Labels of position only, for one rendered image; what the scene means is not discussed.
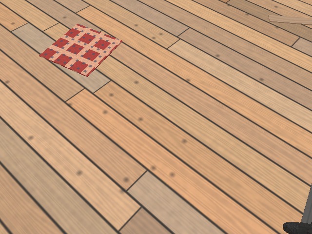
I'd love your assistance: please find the robot right hand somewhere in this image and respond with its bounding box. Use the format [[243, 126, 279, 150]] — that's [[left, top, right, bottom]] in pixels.
[[283, 222, 312, 234]]

